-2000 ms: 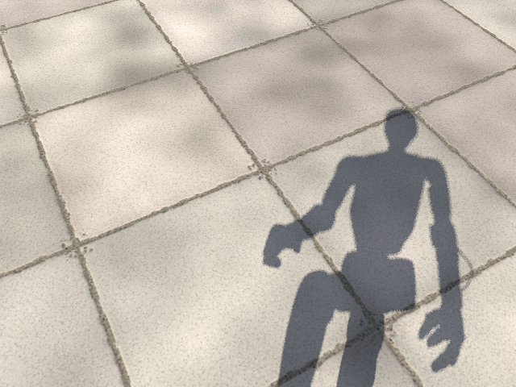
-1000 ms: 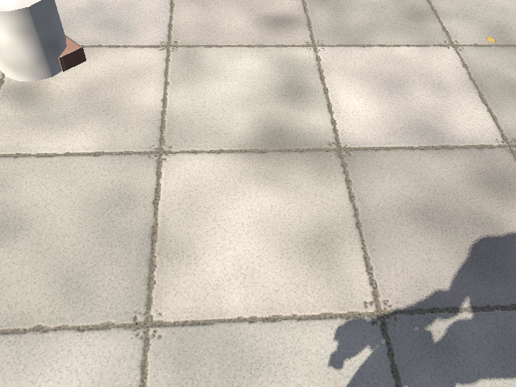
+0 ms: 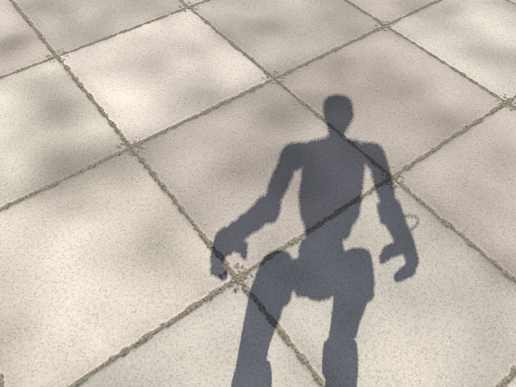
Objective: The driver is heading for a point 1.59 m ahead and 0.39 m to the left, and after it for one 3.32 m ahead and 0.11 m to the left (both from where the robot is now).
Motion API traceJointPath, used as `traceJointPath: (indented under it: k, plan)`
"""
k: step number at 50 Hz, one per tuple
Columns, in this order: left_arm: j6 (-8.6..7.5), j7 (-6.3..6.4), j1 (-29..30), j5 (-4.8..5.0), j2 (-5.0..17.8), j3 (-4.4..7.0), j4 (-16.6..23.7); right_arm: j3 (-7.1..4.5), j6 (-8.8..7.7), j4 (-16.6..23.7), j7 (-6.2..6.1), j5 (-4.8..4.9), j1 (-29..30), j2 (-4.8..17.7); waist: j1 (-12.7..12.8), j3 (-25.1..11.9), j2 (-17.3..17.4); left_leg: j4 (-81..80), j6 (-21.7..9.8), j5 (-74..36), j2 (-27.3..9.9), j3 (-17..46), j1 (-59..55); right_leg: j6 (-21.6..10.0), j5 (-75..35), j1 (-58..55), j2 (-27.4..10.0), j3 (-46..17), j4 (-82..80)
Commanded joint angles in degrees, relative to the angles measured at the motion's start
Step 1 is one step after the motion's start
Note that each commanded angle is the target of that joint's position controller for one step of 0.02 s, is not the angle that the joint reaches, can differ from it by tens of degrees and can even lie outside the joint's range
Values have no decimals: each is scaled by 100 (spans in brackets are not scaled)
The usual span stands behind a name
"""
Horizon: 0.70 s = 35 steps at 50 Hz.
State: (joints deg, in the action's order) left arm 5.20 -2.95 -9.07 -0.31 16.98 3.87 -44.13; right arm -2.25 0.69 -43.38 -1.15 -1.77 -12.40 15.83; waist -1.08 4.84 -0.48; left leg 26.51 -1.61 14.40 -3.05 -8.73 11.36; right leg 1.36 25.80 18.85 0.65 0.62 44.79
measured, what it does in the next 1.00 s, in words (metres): steps on the spot, turning left: right foot, then left foot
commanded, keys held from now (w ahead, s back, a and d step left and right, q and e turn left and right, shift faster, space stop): no key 0.28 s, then q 0.72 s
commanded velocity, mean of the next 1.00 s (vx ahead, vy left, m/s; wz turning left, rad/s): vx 0.00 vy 0.00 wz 0.19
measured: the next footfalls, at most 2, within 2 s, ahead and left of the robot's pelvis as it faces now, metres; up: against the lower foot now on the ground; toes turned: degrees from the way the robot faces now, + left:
right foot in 0.06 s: +0.03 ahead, -0.11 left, +0.00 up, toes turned -2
left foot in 0.50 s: +0.00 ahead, +0.08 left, +0.00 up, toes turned +1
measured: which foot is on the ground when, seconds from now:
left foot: down 0.00-0.06, up 0.08-0.48, down 0.50-0.88, up 0.90-1.00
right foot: up 0.00-0.04, down 0.06-0.52, up 0.54-0.86, down 0.88-1.00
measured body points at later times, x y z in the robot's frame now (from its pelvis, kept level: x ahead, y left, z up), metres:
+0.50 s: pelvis -0.01 -0.02 -0.01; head +0.00 -0.02 +0.44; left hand +0.12 +0.23 -0.13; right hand +0.04 -0.29 -0.14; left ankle -0.04 +0.08 -0.74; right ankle -0.01 -0.11 -0.74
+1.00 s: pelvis -0.04 -0.06 +0.00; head +0.00 -0.07 +0.45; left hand +0.00 +0.24 -0.10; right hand +0.15 -0.30 -0.13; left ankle -0.09 +0.06 -0.68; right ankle -0.01 -0.14 -0.74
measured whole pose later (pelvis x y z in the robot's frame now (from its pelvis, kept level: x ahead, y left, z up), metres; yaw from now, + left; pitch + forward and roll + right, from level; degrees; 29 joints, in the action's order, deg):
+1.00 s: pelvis -0.04 -0.06 +0.00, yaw +18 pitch +0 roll +1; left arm 1.2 2.3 -11.1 -1.5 15.4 1.3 -44.1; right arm -5.3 3.7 -46.2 0.5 -1.1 -10.2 18.9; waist -1.0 3.9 2.9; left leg 55.4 0.0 25.5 5.5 6.4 24.7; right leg -2.7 13.2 12.2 1.1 1.3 25.3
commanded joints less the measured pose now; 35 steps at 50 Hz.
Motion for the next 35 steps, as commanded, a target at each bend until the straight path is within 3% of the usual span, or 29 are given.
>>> traceJointPath:
  k: [1,2,3,4,5,6,7,8,10,12,14,16,18,20,22,24,25,26,27,28,29,30,32,33,35]
  plan:
    - [-129,44,-111,22,360,40,396,-290,-14,218,55,34,-35,1083,45,-698,1053,-261,-921,-2593,-1332,984,-451,-209,-267,-426,165,291,-1040]
    - [-183,83,-331,-25,329,23,317,-282,19,202,65,94,47,1068,216,-714,909,44,-723,-2396,-1229,829,-209,-295,-953,-909,207,326,-1924]
    - [-261,145,-418,-119,484,34,286,-260,40,134,80,109,-131,973,266,-746,481,471,-373,-1761,-1067,635,243,-354,-1625,-1486,34,-95,-2739]
    - [-353,209,-474,-203,957,89,366,-133,77,260,128,33,-403,477,120,-920,-1067,1801,60,637,-518,142,1301,-591,-2372,-2228,-1519,-1982,-3175]
    - [-383,231,-435,-90,1319,165,393,-71,192,431,31,67,-60,370,283,-680,-1426,2341,184,2109,145,475,1546,-1465,-3686,-1282,-2363,-2621,-2956]
    - [-400,237,-448,-50,974,88,325,-135,276,349,2,101,12,646,299,-578,-802,2744,204,1996,-7,875,1384,-1680,-3834,-1172,-2099,-2207,-2871]
    - [-409,259,-108,-45,656,-35,324,-142,295,247,36,152,-28,603,114,-352,-714,2829,196,1625,-18,977,1389,-1561,-3691,-1040,-1734,-1732,-2890]
    - [-397,291,198,-81,509,-93,353,-157,269,120,59,156,-157,631,-30,-271,-706,2692,206,1269,-32,997,1365,-1324,-3533,-1049,-1382,-1392,-2927]
    - [-435,370,179,-50,465,-133,298,-191,252,-85,87,41,-401,706,-30,-495,-801,2799,269,915,68,899,1260,-1231,-4373,-1380,-1128,-1049,-2776]
    - [-472,375,59,-34,414,-176,203,-159,266,-173,106,79,-436,583,-3,-671,-567,2657,323,843,99,920,1078,-1234,-4437,-1504,-1144,-955,-2737]
    - [-486,381,6,-54,412,-198,97,-118,296,-201,97,99,-309,460,67,-575,-578,2191,353,864,101,921,995,-1236,-3880,-1485,-1138,-1007,-2795]
    - [-496,410,31,-105,256,-279,-18,-49,312,-321,98,103,-332,303,98,-515,-612,1505,336,862,117,955,612,-1185,-3217,-1307,-1130,-909,-2884]
    - [-492,449,20,-129,454,-226,-117,-65,292,-346,73,119,-254,393,159,-420,-695,1200,278,934,243,895,474,-1215,-2940,-1205,-1172,-948,-2800]
    - [-462,483,2,-92,653,-143,-170,-95,243,-336,49,141,-253,495,160,-441,-644,1152,200,1017,290,849,527,-1309,-3068,-1236,-1330,-1060,-2637]
    - [-429,511,39,-51,699,-89,-192,-82,182,-348,37,146,-326,432,100,-490,-551,977,110,936,294,766,499,-1344,-3269,-1265,-1438,-1087,-2454]
    - [-392,539,104,-33,732,-30,-219,-53,109,-363,41,128,-452,336,-54,-513,-427,262,-17,263,288,744,171,-1181,-3233,-1100,-1397,-932,-2187]
    - [-388,547,91,-46,719,-5,-217,-66,60,-348,43,94,-472,431,-84,-515,-241,-129,-128,-335,171,1047,-60,-971,-2871,-876,-1246,-789,-1929]
    - [-378,544,131,-67,575,-16,-100,-136,3,-330,34,18,-611,772,-41,-596,362,-474,-356,-1170,-455,2022,-308,-693,-2227,-443,-802,-393,-1135]
    - [-331,548,355,-30,261,-67,68,-307,2,-365,49,128,-604,1291,-6,-248,1398,-675,-1027,-2659,-1288,3284,-202,-330,-699,336,273,347,-399]
    - [-282,563,506,-73,282,-81,95,-291,-16,-381,73,70,-848,1185,-252,-284,1411,-1001,-1567,-3098,-1785,3817,-347,-288,775,795,389,36,700]
    - [-259,524,414,-64,291,-67,49,-296,-14,-370,61,83,-763,1081,-124,-295,926,-1018,-1658,-2818,-1594,3491,-278,-272,699,840,265,-245,1325]
    - [-262,490,309,-34,318,-49,-15,-301,32,-283,31,95,-394,1001,54,-250,648,-973,-1470,-2412,-1226,3104,-199,-232,374,881,169,-334,1487]
    - [-297,445,236,-79,404,-26,-20,-289,90,-157,2,131,-21,843,172,-316,700,-881,-1143,-2245,-749,2680,-366,-120,-69,947,90,-310,1211]
    - [-309,426,223,-90,375,-40,-29,-293,111,-148,16,134,-57,800,114,-424,735,-818,-1104,-2301,-620,2599,-484,-40,-109,912,144,-215,1019]
    - [-323,422,322,-56,313,-71,55,-340,133,-208,31,143,-321,857,-50,-547,757,-708,-1144,-2342,-636,2723,-727,50,-95,928,167,-173,599]
Keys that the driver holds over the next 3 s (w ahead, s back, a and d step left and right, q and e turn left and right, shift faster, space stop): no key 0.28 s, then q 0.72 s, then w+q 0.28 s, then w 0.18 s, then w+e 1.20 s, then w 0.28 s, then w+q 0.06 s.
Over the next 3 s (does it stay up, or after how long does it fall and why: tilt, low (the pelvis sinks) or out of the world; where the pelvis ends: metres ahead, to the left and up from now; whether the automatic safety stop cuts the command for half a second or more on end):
stays up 0.77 0.25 -0.02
